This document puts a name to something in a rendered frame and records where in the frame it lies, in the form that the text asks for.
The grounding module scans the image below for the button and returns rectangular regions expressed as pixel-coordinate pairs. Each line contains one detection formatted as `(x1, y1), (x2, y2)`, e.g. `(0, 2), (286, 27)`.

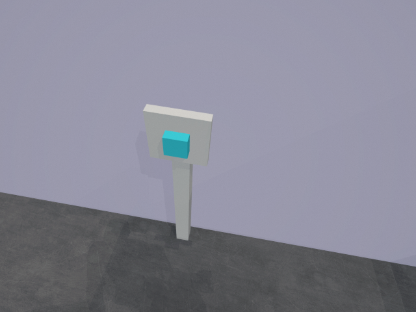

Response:
(162, 130), (190, 159)

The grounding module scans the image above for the panel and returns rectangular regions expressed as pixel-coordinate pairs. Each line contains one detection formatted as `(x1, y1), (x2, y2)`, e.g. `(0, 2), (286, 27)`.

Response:
(143, 104), (213, 241)

